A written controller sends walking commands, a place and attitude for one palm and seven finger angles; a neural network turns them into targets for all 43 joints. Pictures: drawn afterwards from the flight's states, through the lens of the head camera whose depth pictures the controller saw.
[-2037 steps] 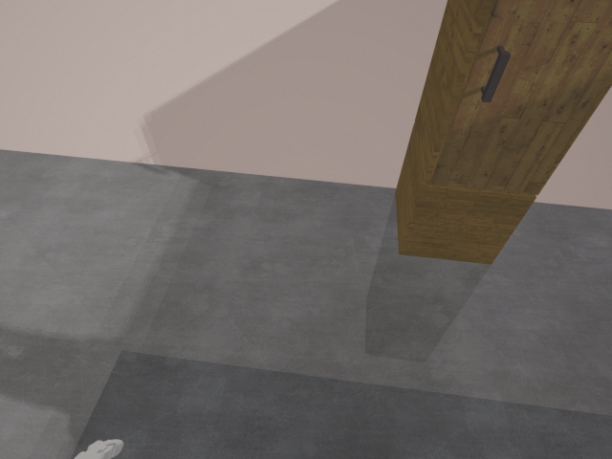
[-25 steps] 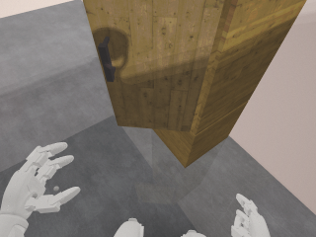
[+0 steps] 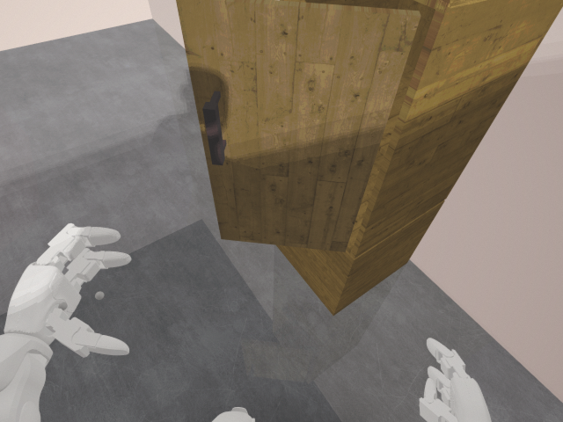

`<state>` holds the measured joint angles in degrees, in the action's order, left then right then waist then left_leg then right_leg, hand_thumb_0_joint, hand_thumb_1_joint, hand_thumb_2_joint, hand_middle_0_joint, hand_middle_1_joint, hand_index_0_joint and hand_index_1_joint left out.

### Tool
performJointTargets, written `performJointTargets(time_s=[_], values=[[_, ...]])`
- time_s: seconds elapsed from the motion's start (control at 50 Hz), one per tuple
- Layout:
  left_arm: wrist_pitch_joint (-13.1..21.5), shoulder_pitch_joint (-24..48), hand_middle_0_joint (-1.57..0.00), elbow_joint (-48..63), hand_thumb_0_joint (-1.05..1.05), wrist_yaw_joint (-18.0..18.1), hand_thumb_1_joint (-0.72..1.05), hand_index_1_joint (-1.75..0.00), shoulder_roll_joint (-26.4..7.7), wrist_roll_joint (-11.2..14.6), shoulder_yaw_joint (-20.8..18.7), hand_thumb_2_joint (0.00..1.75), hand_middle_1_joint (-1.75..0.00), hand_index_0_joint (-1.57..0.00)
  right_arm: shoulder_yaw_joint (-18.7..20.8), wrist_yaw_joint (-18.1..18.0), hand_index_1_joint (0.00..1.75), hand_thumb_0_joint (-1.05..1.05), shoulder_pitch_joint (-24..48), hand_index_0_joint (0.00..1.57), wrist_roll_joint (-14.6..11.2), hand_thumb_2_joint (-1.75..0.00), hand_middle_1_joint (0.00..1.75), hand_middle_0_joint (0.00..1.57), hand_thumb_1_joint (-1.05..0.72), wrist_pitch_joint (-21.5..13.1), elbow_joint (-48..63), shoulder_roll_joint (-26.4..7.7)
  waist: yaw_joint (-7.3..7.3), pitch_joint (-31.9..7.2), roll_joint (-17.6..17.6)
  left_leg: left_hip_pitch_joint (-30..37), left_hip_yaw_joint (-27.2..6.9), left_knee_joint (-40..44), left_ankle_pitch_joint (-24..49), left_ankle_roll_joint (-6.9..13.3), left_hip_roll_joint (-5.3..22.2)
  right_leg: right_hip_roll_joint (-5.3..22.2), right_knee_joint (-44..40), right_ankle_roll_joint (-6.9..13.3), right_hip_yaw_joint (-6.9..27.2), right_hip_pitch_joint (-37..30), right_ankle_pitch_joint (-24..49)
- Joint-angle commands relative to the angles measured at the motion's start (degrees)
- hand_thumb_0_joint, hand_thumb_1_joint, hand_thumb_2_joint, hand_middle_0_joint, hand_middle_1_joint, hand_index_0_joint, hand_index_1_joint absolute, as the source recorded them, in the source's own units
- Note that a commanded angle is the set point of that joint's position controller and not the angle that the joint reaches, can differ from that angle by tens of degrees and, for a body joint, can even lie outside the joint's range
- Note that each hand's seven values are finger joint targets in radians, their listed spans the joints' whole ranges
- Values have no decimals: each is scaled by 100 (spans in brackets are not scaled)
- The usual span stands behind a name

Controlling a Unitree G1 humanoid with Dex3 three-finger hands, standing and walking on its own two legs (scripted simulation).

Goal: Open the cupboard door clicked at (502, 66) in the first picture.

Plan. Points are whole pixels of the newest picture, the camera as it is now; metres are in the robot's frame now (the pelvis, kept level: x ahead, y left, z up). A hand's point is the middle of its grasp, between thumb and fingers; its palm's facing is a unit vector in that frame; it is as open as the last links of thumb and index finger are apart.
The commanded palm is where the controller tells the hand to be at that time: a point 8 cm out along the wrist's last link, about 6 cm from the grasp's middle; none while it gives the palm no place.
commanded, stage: raise the hand with hooked fingers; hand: left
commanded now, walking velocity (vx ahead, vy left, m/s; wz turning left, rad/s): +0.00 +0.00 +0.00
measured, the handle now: (217, 128) +0.57 +0.16 +0.09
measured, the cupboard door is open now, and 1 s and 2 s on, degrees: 49 49 49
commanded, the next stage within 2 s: move the hooked fingers beside the handle in 0.80 s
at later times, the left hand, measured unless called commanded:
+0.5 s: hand (93, 250) +0.30 +0.27 +0.10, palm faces -0.02 -1.00 -0.03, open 14.0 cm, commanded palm +0.27 +0.32 +0.11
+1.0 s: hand (97, 248) +0.30 +0.26 +0.11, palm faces +0.00 -1.00 -0.02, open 14.0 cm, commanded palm +0.29 +0.31 +0.11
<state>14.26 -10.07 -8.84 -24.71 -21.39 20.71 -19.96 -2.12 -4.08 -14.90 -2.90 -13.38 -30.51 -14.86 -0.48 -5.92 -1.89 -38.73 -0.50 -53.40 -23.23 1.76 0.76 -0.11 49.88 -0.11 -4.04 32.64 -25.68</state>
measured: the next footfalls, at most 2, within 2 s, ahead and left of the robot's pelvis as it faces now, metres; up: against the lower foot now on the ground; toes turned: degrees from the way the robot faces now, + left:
none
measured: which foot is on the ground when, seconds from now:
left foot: down 0.00-1.00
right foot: down 0.00-1.00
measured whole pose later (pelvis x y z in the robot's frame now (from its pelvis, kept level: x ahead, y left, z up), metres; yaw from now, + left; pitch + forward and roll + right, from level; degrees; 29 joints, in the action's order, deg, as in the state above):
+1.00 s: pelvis +0.00 -0.01 +0.01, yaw +0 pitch +7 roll -2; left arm 11.3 5.5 -25.1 -29.4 -24.8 20.3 -23.9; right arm -2.6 -5.3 -16.1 -3.2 -10.1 -31.9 -16.0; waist -0.2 -4.5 -1.9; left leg -33.6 0.0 -47.2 -20.6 1.3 1.0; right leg -0.5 44.5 0.4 -3.4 28.2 -23.2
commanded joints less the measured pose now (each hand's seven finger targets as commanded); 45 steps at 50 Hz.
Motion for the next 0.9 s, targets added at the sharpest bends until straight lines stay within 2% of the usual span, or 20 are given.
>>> performJointTargets(time_s=[0.0,0.12,0.18,0.24,0.28,0.32,0.34,0.36,0.42,0.44,0.46,0.5,0.54,0.56,0.64,0.68,0.72,0.78,0.82,0.88], values=[[189,1351,-30,916,0,-61,-50,-120,-1302,108,-614,30,-120,-30,336,-149,30,0,164,20,-36,-90,30,20,-90,-233,758,-882,57,-907,-431,1454,-358,1183,941,-68,17,-215,-802,164,-44,111,854],[23,1942,-30,388,0,-240,-50,-120,-1587,127,-807,30,-120,-30,294,-205,30,0,185,20,-47,-90,30,20,-90,-168,713,-902,53,-907,-280,1562,-320,1292,936,-46,-2,-209,-995,165,-3,-81,887],[-28,2277,-30,198,0,-326,-50,-120,-1703,115,-831,30,-120,-30,276,-214,30,0,183,20,-59,-90,30,20,-90,-135,700,-914,46,-881,-421,1632,-313,1362,918,-50,-16,-204,-1066,185,18,-141,867],[-60,2541,-30,36,0,-374,-50,-120,-1920,145,-973,30,-120,-30,277,-239,30,0,164,20,-49,-90,30,20,-90,-126,661,-940,18,-960,-293,1669,-291,1374,1055,-34,-26,-203,-1135,202,46,-341,978],[-70,2756,-30,-25,0,-433,-50,-120,-1987,148,-1005,30,-120,-30,285,-244,30,0,132,20,-62,-90,30,20,-90,-116,647,-943,44,-1070,-459,1784,-258,1399,1107,-32,-32,-196,-1172,183,64,-325,1036],[-104,2505,-30,-215,0,-477,-50,-120,-1797,157,-888,30,-120,-30,300,-226,30,0,110,20,-69,-90,30,20,-90,-119,667,-935,32,-990,-342,1762,-251,1407,1154,-25,-37,-194,-1191,176,54,-308,1093],[-119,2426,-30,-284,0,-499,-50,-120,-1818,175,-912,30,-120,-30,298,-203,30,0,99,20,-52,-90,30,20,-90,-123,687,-948,-23,-977,-263,1699,-248,1387,1267,-20,-49,-208,-1186,206,65,-434,1190],[-148,2314,-30,-358,0,-527,-50,-120,-1742,164,-858,30,-120,-30,311,-185,30,0,87,20,-70,-90,30,20,-90,-106,690,-949,2,-955,-277,1711,-201,1393,1278,-20,-43,-206,-1192,183,61,-380,1229],[-118,2363,-30,-216,0,-486,-50,-120,-1831,178,-958,30,-120,-30,343,-150,30,0,92,20,-58,-90,30,20,-90,-83,726,-963,-21,-1007,-315,1670,-184,1377,1284,-22,-55,-190,-1176,168,71,-376,1250],[-90,2435,-30,-153,0,-459,-50,-120,-1914,180,-1001,30,-120,-30,343,-152,30,0,73,20,-40,-90,30,20,-90,-77,719,-976,-20,-951,-183,1617,-174,1349,1353,-12,-52,-206,-1174,191,92,-467,1315],[-70,2381,-30,-182,0,-437,-50,-120,-1901,169,-1032,30,-120,-30,350,-144,30,0,45,20,-50,-90,30,20,-90,-63,720,-970,-11,-1059,-202,1681,-157,1359,1407,-9,-50,-218,-1163,172,90,-450,1373],[15,2509,-30,56,0,-385,-50,-120,-1907,151,-1016,30,-120,-30,358,-147,30,0,46,20,-47,-90,30,20,-90,-63,724,-948,1,-1162,-449,1804,-159,1365,1414,-21,-40,-205,-1134,164,83,-390,1357],[98,2576,-30,173,0,-313,-50,-120,-1997,152,-1089,30,-120,-30,355,-155,30,0,30,20,-29,-90,30,20,-90,-61,700,-946,-4,-1164,-362,1811,-159,1342,1486,-14,-42,-218,-1138,184,104,-505,1417],[117,2543,-30,135,0,-303,-50,-120,-2027,123,-1135,30,-120,-30,345,-153,30,0,33,20,-27,-90,30,20,-90,-54,700,-936,-4,-1218,-516,1838,-137,1352,1505,-12,-43,-221,-1134,170,117,-486,1447],[94,2510,-30,-37,0,-353,-50,-120,-1883,150,-1014,30,-120,-30,342,-175,30,0,12,20,-36,-90,30,20,-90,-30,658,-935,48,-1049,-315,1776,-146,1336,1512,-8,-36,-232,-1151,170,102,-477,1510],[69,2540,-30,-32,0,-388,-50,-120,-1874,141,-1000,30,-120,-30,342,-180,30,0,23,20,-42,-90,30,20,-90,-21,649,-931,47,-1160,-427,1842,-132,1341,1592,-10,-38,-213,-1143,152,101,-479,1620],[34,2525,-30,-101,0,-410,-50,-120,-1830,147,-974,30,-120,-30,338,-183,30,0,48,20,-50,-90,30,20,-90,-19,656,-921,46,-1097,-465,1822,-144,1357,1489,-19,-40,-205,-1162,150,97,-419,1518],[-11,2520,-30,-272,0,-448,-50,-120,-1818,167,-963,30,-120,-30,329,-186,30,0,44,20,-48,-90,30,20,-90,7,664,-932,67,-1038,-192,1693,-117,1328,1434,2,-59,-212,-1192,134,124,-461,1535],[31,2570,-30,-190,0,-443,-50,-120,-1817,178,-965,30,-120,-30,335,-188,30,0,80,20,-54,-90,30,20,-90,0,674,-929,56,-1098,-276,1760,-127,1335,1433,1,-57,-203,-1184,136,122,-440,1516],[44,2552,-30,-269,0,-434,-50,-120,-1862,151,-1000,30,-120,-30,329,-183,30,0,52,20,-46,-90,30,20,-90,32,676,-930,49,-1139,-183,1755,-112,1314,1505,4,-57,-217,-1168,135,130,-479,1610]])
